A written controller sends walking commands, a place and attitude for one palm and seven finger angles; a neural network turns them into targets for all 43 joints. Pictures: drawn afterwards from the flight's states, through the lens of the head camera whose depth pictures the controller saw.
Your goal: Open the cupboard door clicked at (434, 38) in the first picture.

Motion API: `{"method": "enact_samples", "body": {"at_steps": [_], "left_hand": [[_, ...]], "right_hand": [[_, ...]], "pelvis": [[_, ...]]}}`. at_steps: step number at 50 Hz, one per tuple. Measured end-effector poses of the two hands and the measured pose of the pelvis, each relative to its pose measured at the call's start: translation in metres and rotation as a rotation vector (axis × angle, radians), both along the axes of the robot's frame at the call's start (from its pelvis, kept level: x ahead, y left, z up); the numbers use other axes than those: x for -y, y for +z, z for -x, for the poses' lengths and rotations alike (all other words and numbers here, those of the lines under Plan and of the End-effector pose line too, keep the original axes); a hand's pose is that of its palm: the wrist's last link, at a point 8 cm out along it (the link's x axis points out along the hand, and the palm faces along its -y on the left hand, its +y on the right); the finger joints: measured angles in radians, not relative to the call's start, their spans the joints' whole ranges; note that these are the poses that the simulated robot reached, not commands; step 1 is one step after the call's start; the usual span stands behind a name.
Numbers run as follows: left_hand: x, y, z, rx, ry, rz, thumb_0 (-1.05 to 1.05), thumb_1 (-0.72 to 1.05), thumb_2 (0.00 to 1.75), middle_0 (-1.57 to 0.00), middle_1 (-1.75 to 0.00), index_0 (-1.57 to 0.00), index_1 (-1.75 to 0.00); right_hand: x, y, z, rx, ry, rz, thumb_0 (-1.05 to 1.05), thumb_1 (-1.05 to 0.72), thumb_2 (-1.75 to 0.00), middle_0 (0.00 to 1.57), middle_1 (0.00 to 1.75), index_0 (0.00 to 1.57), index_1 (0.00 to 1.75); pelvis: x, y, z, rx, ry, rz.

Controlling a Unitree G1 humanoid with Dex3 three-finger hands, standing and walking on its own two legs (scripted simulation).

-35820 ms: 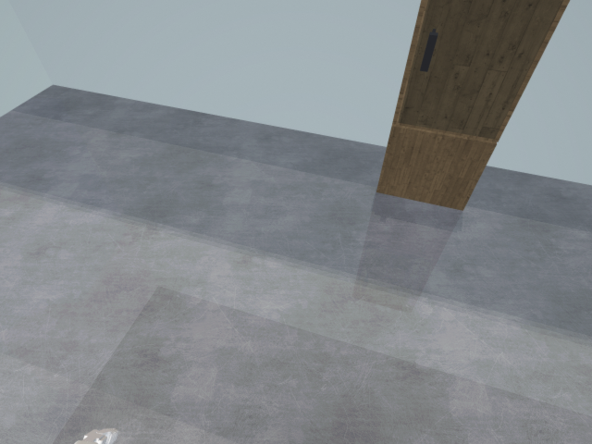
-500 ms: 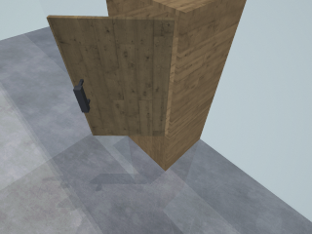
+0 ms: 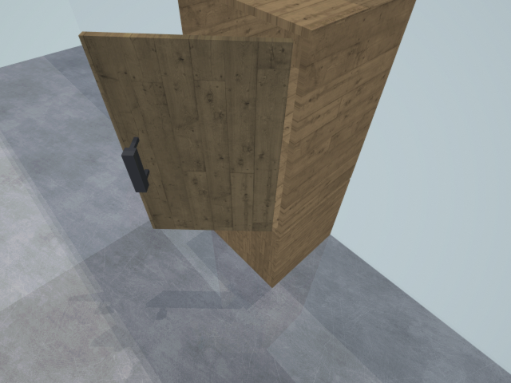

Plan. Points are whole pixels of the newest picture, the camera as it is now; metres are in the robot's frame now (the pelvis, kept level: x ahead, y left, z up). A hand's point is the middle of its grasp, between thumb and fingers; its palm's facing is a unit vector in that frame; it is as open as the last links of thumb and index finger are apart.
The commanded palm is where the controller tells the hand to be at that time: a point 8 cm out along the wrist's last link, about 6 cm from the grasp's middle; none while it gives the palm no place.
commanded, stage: come to a stop and stand still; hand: left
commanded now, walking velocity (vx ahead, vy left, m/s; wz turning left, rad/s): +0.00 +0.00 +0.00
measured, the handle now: (138, 164) +0.57 +0.32 -0.04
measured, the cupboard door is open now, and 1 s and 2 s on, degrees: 46 46 46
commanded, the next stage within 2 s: look again from close up in 0.04 s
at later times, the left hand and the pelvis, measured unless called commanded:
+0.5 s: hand out of the picture +0.00 +0.18 -0.17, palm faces +0.02 -0.98 -0.21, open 7.4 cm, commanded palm none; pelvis +0.01 +0.00 +0.00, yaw +0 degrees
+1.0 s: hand out of the picture -0.02 +0.19 -0.18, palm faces +0.10 -0.97 -0.21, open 7.4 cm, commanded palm none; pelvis +0.02 +0.02 -0.01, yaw +1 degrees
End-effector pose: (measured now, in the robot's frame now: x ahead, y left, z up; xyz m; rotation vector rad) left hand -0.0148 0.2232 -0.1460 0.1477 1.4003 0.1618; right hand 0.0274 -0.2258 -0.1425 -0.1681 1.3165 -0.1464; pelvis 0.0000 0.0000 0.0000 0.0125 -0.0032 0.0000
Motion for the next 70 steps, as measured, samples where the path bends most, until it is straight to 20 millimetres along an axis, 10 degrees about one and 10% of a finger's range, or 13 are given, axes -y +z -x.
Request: {"method": "enact_samples", "body": {"at_steps": [38, 55, 70], "left_hand": [[0.001, 0.002, -0.007, -0.015, 0.008, 0.000, 0.00, 0.91, 0.90, -0.20, -0.30, -0.20, -0.30], [-0.039, -0.013, 0.020, -0.084, 0.103, -0.008, 0.00, 0.91, 0.90, -0.20, -0.30, -0.20, -0.30], [-0.065, 0.002, -0.084, 0.076, 0.007, -0.026, 0.00, 0.92, 0.90, -0.20, -0.30, -0.20, -0.29]], "right_hand": [[-0.004, -0.002, 0.010, -0.066, -0.009, -0.010, 0.01, -0.91, -0.90, 0.20, 0.30, 0.20, 0.30], [-0.023, -0.005, -0.033, 0.005, 0.031, 0.038, 0.01, -0.91, -0.90, 0.20, 0.30, 0.20, 0.30], [-0.075, -0.005, -0.011, -0.064, -0.025, -0.033, 0.01, -0.92, -0.90, 0.20, 0.30, 0.21, 0.30]], "pelvis": [[-0.001, 0.002, -0.009, -0.003, 0.004, -0.005], [-0.037, -0.013, -0.024, 0.014, 0.012, -0.010], [-0.059, -0.002, -0.040, 0.000, 0.012, -0.018]]}}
